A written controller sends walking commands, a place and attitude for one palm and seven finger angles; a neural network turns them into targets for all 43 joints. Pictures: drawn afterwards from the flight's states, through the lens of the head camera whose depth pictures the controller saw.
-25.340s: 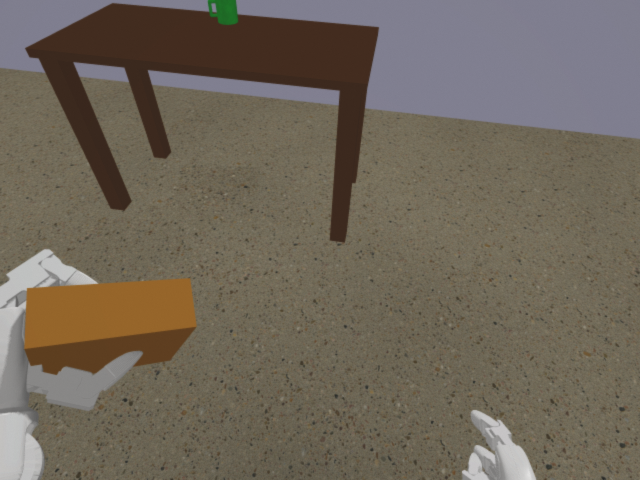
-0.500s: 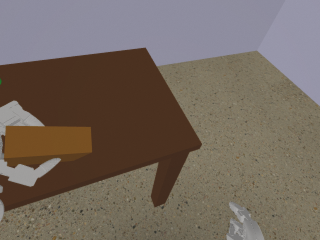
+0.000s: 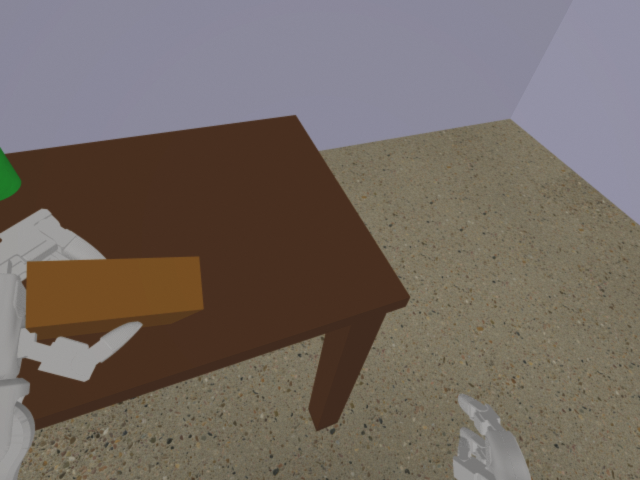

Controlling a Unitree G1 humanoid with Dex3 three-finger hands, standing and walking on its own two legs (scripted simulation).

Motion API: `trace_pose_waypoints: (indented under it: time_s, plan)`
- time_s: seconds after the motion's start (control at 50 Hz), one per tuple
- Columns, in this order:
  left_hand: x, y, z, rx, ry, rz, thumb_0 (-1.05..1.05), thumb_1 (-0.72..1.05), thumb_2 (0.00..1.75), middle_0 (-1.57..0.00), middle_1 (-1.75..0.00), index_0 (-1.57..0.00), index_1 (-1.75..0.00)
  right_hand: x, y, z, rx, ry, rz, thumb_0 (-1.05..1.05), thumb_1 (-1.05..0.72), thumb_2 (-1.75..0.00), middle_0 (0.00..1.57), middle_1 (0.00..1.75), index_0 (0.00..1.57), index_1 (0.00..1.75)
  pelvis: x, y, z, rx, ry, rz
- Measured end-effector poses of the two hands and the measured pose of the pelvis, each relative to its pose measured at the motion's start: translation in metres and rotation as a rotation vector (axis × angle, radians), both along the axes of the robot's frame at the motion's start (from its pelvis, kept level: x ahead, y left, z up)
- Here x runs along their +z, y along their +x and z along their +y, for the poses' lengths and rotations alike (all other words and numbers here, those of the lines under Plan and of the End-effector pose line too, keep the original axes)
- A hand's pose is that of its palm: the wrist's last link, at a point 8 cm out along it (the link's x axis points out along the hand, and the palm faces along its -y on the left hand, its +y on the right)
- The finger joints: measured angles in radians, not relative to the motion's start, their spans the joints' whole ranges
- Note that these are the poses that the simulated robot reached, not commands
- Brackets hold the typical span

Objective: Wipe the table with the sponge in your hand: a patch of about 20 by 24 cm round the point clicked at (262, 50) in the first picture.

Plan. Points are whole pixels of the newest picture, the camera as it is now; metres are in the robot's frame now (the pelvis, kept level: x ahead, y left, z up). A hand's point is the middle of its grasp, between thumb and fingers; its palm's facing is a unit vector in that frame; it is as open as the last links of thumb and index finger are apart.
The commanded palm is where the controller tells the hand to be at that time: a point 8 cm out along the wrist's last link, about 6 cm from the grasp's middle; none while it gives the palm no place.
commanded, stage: look again from close up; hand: left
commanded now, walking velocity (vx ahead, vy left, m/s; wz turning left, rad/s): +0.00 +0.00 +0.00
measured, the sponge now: (139, 297) +0.24 +0.21 +0.14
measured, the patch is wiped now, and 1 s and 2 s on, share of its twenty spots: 0.00 0.00 0.00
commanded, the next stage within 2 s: come to a stop and stand still in 0.04 s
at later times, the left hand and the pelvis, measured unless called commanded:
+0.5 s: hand (105, 340) +0.19 +0.22 +0.16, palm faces +0.30 -0.86 -0.41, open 9.1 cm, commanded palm +0.14 +0.26 +0.18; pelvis -0.02 -0.01 +0.00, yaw +0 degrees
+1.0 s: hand (106, 299) +0.22 +0.23 +0.16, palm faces +0.37 -0.85 -0.38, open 9.1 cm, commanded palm +0.16 +0.26 +0.18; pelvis +0.00 -0.02 +0.00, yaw +0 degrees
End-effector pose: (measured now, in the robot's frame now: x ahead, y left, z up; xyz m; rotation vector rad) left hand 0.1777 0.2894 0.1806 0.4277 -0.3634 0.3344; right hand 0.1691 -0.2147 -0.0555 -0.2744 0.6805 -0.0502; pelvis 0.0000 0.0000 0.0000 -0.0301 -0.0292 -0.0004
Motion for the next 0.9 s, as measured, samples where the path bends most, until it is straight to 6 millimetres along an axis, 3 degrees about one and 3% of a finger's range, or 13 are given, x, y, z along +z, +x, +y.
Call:
trace_pose_waypoints:
  time_s: [0.08, 0.2, 0.24, 0.3, 0.34, 0.44, 0.52, 0.64, 0.8, 0.9]
  plan:
    - [0.003, 0.000, 0.002, -0.002, 0.022, 0.007, -0.01, -0.40, 1.05, -0.81, -1.39, -0.82, -1.39, -0.002, -0.006, 0.000, -0.024, 0.020, -0.006, 0.02, -0.90, -0.90, 0.20, 0.30, 0.21, 0.30, 0.000, -0.002, 0.002, -0.006, 0.002, -0.002]
    - [-0.013, -0.002, 0.007, 0.030, 0.003, 0.092, -0.01, -0.40, 1.05, -0.81, -1.39, -0.82, -1.39, -0.005, -0.017, -0.003, -0.047, 0.030, 0.008, 0.02, -0.90, -0.90, 0.20, 0.30, 0.21, 0.30, 0.001, -0.004, 0.000, -0.007, 0.006, -0.003]
    - [0.001, 0.003, 0.016, 0.040, 0.127, 0.050, -0.01, -0.40, 1.05, -0.81, -1.39, -0.82, -1.38, -0.008, -0.022, -0.003, 0.009, 0.000, 0.022, 0.02, -0.90, -0.90, 0.20, 0.30, 0.20, 0.30, 0.000, -0.010, -0.004, 0.012, 0.006, 0.005]
    - [0.013, 0.007, 0.029, 0.087, 0.106, -0.036, -0.01, -0.40, 1.05, -0.81, -1.39, -0.82, -1.38, -0.011, -0.028, -0.003, 0.034, 0.020, 0.034, 0.02, -0.90, -0.90, 0.20, 0.30, 0.20, 0.30, -0.001, -0.019, -0.008, 0.005, 0.017, 0.003]
    - [0.014, 0.004, 0.022, 0.083, 0.081, -0.046, -0.01, -0.40, 1.05, -0.81, -1.39, -0.82, -1.39, -0.012, -0.030, -0.005, 0.025, 0.045, 0.013, 0.02, -0.90, -0.90, 0.20, 0.30, 0.21, 0.30, -0.002, -0.022, -0.008, -0.001, 0.021, 0.000]
    - [0.004, -0.015, -0.024, -0.051, 0.055, 0.025, -0.01, -0.40, 1.05, -0.81, -1.39, -0.82, -1.39, -0.017, -0.036, -0.011, -0.022, 0.084, -0.011, 0.02, -0.90, -0.90, 0.20, 0.30, 0.21, 0.30, -0.003, -0.022, -0.008, -0.011, 0.020, -0.002]
    - [-0.008, -0.028, -0.026, -0.055, 0.051, 0.074, -0.01, -0.40, 1.05, -0.81, -1.39, -0.82, -1.39, -0.014, -0.040, -0.018, -0.040, 0.056, 0.007, 0.02, -0.90, -0.90, 0.20, 0.30, 0.21, 0.30, -0.002, -0.020, -0.016, -0.003, 0.021, -0.001]
    - [-0.014, -0.030, -0.002, 0.096, -0.013, 0.036, -0.01, -0.40, 1.05, -0.81, -1.39, -0.82, -1.38, -0.006, -0.032, -0.030, -0.003, -0.004, 0.006, 0.02, -0.90, -0.90, 0.20, 0.30, 0.20, 0.30, 0.000, -0.019, -0.025, 0.012, 0.014, -0.001]
    - [-0.007, -0.007, -0.029, 0.011, -0.060, -0.018, -0.01, -0.40, 1.05, -0.81, -1.39, -0.82, -1.39, 0.006, -0.008, -0.032, 0.011, -0.015, -0.052, 0.02, -0.90, -0.90, 0.20, 0.30, 0.20, 0.30, 0.002, -0.009, -0.024, 0.003, 0.007, 0.005]
    - [-0.008, 0.006, -0.027, -0.023, -0.008, 0.037, -0.01, -0.40, 1.05, -0.81, -1.39, -0.82, -1.39, 0.009, 0.002, -0.028, -0.017, 0.002, -0.064, 0.02, -0.90, -0.90, 0.20, 0.30, 0.21, 0.30, 0.003, -0.001, -0.022, 0.000, 0.008, 0.014]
